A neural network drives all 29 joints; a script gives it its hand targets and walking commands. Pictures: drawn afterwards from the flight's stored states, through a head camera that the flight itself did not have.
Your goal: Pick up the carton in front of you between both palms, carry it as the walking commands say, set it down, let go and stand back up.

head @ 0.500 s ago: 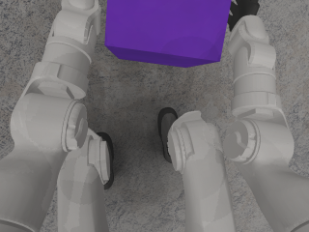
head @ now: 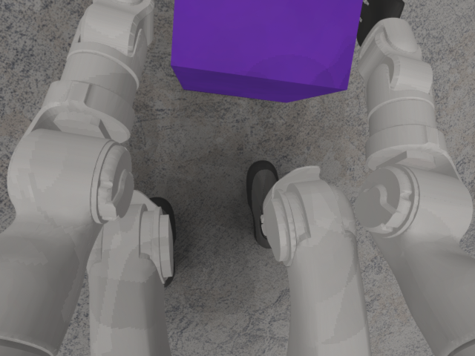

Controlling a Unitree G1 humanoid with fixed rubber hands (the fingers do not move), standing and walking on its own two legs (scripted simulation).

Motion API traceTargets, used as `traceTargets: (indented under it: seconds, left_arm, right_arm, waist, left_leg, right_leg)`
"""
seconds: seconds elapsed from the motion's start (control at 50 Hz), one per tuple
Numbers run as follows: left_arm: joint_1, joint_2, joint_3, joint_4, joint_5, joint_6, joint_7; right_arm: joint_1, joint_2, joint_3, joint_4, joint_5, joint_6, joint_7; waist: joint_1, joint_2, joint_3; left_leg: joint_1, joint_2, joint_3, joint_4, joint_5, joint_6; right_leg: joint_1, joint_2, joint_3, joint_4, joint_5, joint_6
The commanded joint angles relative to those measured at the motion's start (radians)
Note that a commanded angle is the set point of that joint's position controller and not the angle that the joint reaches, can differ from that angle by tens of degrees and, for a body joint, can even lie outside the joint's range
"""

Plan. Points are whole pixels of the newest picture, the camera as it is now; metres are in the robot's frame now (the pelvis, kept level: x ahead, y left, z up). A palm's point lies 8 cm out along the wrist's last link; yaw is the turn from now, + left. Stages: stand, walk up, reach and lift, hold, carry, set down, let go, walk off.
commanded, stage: set down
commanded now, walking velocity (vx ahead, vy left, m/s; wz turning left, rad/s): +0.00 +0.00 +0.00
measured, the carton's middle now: (253, 21) +0.53 -0.11 -0.24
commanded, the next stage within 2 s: let go in 1.80 s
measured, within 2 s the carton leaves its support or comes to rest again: rests again in 0.12 s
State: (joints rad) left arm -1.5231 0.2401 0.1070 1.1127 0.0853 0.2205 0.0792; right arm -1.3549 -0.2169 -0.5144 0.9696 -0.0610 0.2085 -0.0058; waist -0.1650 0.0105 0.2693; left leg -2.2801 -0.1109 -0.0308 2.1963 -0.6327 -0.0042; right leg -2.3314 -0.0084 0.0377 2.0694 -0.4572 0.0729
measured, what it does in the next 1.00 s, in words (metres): stands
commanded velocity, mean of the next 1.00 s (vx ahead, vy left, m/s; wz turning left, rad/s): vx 0.00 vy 0.00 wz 0.00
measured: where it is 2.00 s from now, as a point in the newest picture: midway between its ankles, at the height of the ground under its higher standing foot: (213, 237)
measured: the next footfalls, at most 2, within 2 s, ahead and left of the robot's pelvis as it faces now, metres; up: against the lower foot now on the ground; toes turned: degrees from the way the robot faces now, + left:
none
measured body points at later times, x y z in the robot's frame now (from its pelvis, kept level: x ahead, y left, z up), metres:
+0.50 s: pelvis +0.00 +0.00 +0.00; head +0.37 +0.00 +0.24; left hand +0.58 +0.04 -0.19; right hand +0.51 -0.26 -0.17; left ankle +0.09 +0.11 -0.34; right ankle +0.14 -0.14 -0.34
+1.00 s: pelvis +0.00 -0.01 +0.02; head +0.36 -0.03 +0.29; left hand +0.61 +0.07 -0.12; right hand +0.51 -0.29 -0.12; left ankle +0.09 +0.11 -0.34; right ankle +0.14 -0.14 -0.34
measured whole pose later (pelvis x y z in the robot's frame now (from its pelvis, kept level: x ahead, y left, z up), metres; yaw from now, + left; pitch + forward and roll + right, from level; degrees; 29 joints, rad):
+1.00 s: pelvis +0.00 -0.01 +0.02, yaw -1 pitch +40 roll -2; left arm -1.49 0.43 -0.05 1.01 -0.12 0.18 0.08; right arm -1.26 -0.25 -0.32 0.88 0.19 0.10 -0.13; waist -0.17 0.02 0.26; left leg -2.18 -0.08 -0.05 2.13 -0.65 -0.03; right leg -2.26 0.01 0.01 2.01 -0.45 0.04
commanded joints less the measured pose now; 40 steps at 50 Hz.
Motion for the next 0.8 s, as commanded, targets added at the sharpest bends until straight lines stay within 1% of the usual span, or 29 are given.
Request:
traceTargets:
  seconds: [0.0, 0.18, 0.26, 0.32, 0.38, 0.42, 0.44, 0.46, 0.48, 0.5, 0.52, 0.54, 0.58, 0.62, 0.66, 0.72, 0.78]
  left_arm:
    - [-0.421, -0.754, -0.164, -0.114, -0.045, -0.055, -0.2]
    - [-0.351, -0.67, -0.116, -0.072, 0.007, -0.045, -0.199]
    - [-0.324, -0.632, -0.091, -0.05, 0.035, -0.039, -0.202]
    - [-0.315, -0.593, -0.076, -0.043, 0.052, -0.036, -0.203]
    - [-0.323, -0.537, -0.069, -0.047, 0.059, -0.041, -0.199]
    - [-0.324, -0.446, -0.059, -0.061, 0.06, -0.05, -0.183]
    - [-0.32, -0.357, -0.05, -0.071, 0.059, -0.059, -0.165]
    - [-0.306, -0.218, -0.033, -0.078, 0.057, -0.071, -0.134]
    - [-0.299, -0.062, -0.026, -0.087, 0.046, -0.085, -0.097]
    - [-0.285, 0.125, -0.015, -0.09, 0.027, -0.098, -0.051]
    - [-0.303, 0.21, -0.037, -0.081, -0.012, -0.107, -0.022]
    - [-0.334, 0.226, -0.079, -0.064, -0.057, -0.111, -0.01]
    - [-0.368, 0.237, -0.138, -0.053, -0.129, -0.118, -0.008]
    - [-0.388, 0.22, -0.191, -0.056, -0.189, -0.125, -0.015]
    - [-0.39, 0.204, -0.23, -0.061, -0.238, -0.129, -0.023]
    - [-0.386, 0.218, -0.25, -0.091, -0.279, -0.131, -0.026]
    - [-0.36, 0.246, -0.238, -0.124, -0.283, -0.124, -0.019]
  right_arm:
    - [-0.486, 0.78, 0.24, -0.067, 0.059, -0.016, 0.228]
    - [-0.471, 0.696, 0.207, -0.034, 0.039, -0.024, 0.229]
    - [-0.455, 0.655, 0.19, -0.014, 0.029, -0.026, 0.22]
    - [-0.437, 0.623, 0.163, -0.001, 0.017, -0.028, 0.211]
    - [-0.415, 0.581, 0.129, 0.012, 0.006, -0.036, 0.196]
    - [-0.378, 0.505, 0.093, 0.022, -0.003, -0.05, 0.172]
    - [-0.343, 0.427, 0.067, 0.031, -0.007, -0.063, 0.149]
    - [-0.297, 0.299, 0.032, 0.046, -0.014, -0.082, 0.112]
    - [-0.237, 0.163, 0.001, 0.068, -0.012, -0.107, 0.071]
    - [-0.175, -0.017, -0.043, 0.082, 0.003, -0.136, 0.021]
    - [-0.171, -0.112, -0.043, 0.086, 0.036, -0.159, -0.019]
    - [-0.189, -0.15, -0.017, 0.1, 0.075, -0.175, -0.041]
    - [-0.214, -0.198, 0.022, 0.119, 0.126, -0.197, -0.064]
    - [-0.232, -0.211, 0.06, 0.114, 0.161, -0.214, -0.072]
    - [-0.238, -0.221, 0.092, 0.1, 0.187, -0.225, -0.075]
    - [-0.221, -0.239, 0.116, 0.063, 0.216, -0.228, -0.081]
    - [-0.19, -0.249, 0.133, -0.001, 0.236, -0.215, -0.095]
  waist:
    - [-0.015, 0.172, -0.884]
    - [0.02, 0.136, -0.786]
    - [0.034, 0.137, -0.738]
    - [0.032, 0.139, -0.719]
    - [0.018, 0.136, -0.722]
    - [0.003, 0.135, -0.737]
    - [-0.005, 0.134, -0.751]
    - [-0.009, 0.135, -0.767]
    - [-0.015, 0.134, -0.782]
    - [-0.018, 0.141, -0.796]
    - [-0.032, 0.142, -0.827]
    - [-0.043, 0.15, -0.849]
    - [-0.065, 0.171, -0.879]
    - [-0.089, 0.191, -0.913]
    - [-0.112, 0.199, -0.954]
    - [-0.127, 0.193, -1.05]
    - [-0.123, 0.181, -1.19]
  left_leg:
    - [0.377, -0.031, 0.024, -0.241, 0.229, 0.021]
    - [0.359, -0.027, 0.01, -0.231, 0.225, 0.026]
    - [0.341, -0.024, 0.009, -0.229, 0.204, 0.025]
    - [0.339, -0.019, 0.005, -0.229, 0.186, 0.024]
    - [0.348, -0.012, 0.003, -0.229, 0.181, 0.019]
    - [0.361, -0.002, 0.005, -0.228, 0.185, 0.012]
    - [0.372, 0.006, 0.006, -0.228, 0.19, 0.006]
    - [0.389, 0.019, 0.008, -0.228, 0.198, -0.002]
    - [0.409, 0.03, 0.012, -0.229, 0.202, -0.012]
    - [0.441, 0.045, 0.017, -0.23, 0.201, -0.023]
    - [0.46, 0.05, 0.01, -0.223, 0.205, -0.029]
    - [0.468, 0.054, -0.002, -0.217, 0.216, -0.031]
    - [0.478, 0.064, -0.019, -0.206, 0.248, -0.032]
    - [0.483, 0.072, -0.025, -0.194, 0.292, -0.033]
    - [0.485, 0.076, -0.023, -0.186, 0.321, -0.036]
    - [0.5, 0.075, -0.007, -0.181, 0.329, -0.04]
    - [0.528, 0.066, 0.023, -0.183, 0.314, -0.038]
  right_leg:
    - [0.47, 0.081, -0.121, -0.06, 0.232, -0.029]
    - [0.434, 0.086, -0.109, -0.053, 0.208, -0.029]
    - [0.427, 0.085, -0.101, -0.055, 0.184, -0.029]
    - [0.427, 0.081, -0.099, -0.056, 0.168, -0.028]
    - [0.445, 0.074, -0.102, -0.056, 0.17, -0.023]
    - [0.467, 0.066, -0.107, -0.056, 0.18, -0.016]
    - [0.482, 0.059, -0.11, -0.055, 0.189, -0.011]
    - [0.497, 0.049, -0.113, -0.054, 0.198, -0.003]
    - [0.518, 0.039, -0.117, -0.054, 0.209, 0.003]
    - [0.528, 0.027, -0.119, -0.056, 0.214, 0.006]
    - [0.538, 0.021, -0.12, -0.055, 0.227, 0.006]
    - [0.543, 0.018, -0.115, -0.056, 0.244, 0.002]
    - [0.547, 0.009, -0.109, -0.049, 0.284, -0.009]
    - [0.556, 0.001, -0.107, -0.042, 0.331, -0.018]
    - [0.586, -0.004, -0.108, -0.04, 0.375, -0.025]
    - [0.674, -0.009, -0.11, -0.05, 0.422, -0.027]
    - [0.801, -0.004, -0.114, -0.067, 0.461, -0.024]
